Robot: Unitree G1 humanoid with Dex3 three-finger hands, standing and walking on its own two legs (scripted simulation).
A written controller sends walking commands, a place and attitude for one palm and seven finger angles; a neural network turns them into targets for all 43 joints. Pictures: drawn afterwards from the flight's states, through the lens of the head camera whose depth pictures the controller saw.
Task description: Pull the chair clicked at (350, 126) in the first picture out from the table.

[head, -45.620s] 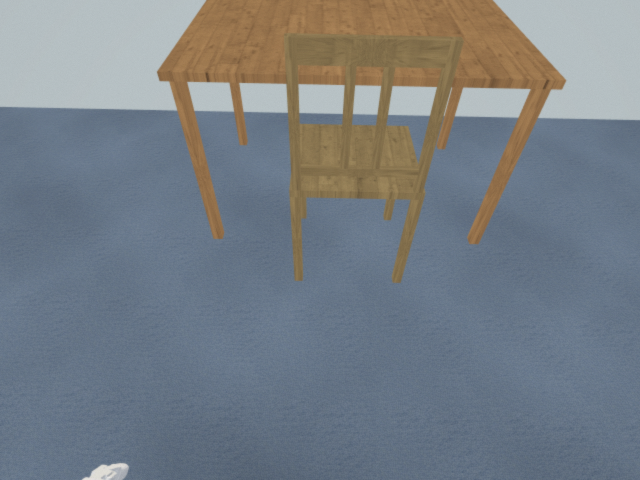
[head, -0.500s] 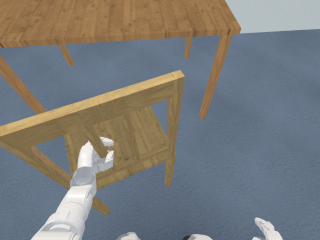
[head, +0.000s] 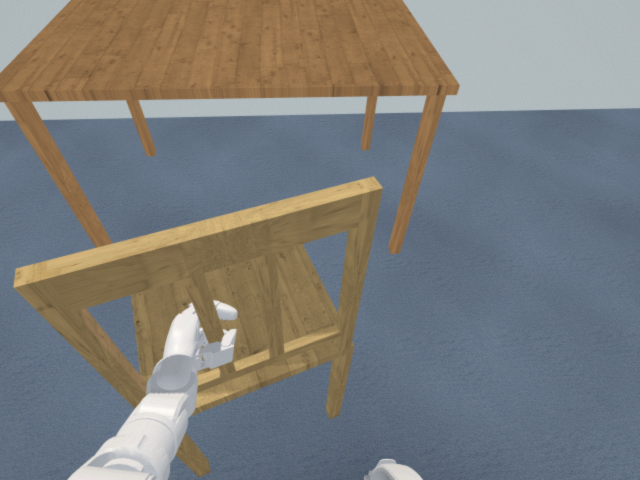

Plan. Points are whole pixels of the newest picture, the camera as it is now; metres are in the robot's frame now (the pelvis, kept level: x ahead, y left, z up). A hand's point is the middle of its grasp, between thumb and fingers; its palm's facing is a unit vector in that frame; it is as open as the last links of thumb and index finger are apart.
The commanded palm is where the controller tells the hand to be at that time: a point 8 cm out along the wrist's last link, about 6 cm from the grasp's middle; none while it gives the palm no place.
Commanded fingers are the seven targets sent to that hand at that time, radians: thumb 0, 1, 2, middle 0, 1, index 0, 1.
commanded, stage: step backward, pulling the chair out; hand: left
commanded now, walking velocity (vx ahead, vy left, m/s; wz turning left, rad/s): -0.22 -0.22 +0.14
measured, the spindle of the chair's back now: (213, 328) +0.34 +0.17 -0.06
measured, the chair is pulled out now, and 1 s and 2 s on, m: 0.47 0.58 0.58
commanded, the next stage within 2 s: stop walking, hand still on the chair in 0.02 s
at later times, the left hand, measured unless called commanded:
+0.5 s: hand (226, 401) +0.24 +0.13 -0.06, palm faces +0.12 -0.97 -0.20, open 5.7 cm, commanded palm +0.21 +0.18 -0.05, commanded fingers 0.00 0.90 0.90 -0.50 -1.45 -0.50 -1.45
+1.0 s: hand (218, 420) +0.21 +0.14 -0.06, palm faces +0.07 -0.98 -0.19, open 5.7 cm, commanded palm +0.19 +0.19 -0.05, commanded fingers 0.00 0.90 0.90 -0.50 -1.45 -0.50 -1.45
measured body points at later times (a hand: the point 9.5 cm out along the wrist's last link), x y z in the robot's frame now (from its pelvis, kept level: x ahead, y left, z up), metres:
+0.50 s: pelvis -0.05 -0.04 +0.00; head -0.05 -0.04 +0.45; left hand +0.23 +0.18 -0.04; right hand +0.06 -0.32 -0.11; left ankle +0.01 +0.09 -0.72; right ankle -0.07 -0.19 -0.73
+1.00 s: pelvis -0.04 -0.02 +0.01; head -0.03 -0.02 +0.46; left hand +0.21 +0.19 -0.04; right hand +0.08 -0.23 -0.11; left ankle +0.01 +0.09 -0.73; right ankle -0.07 -0.19 -0.73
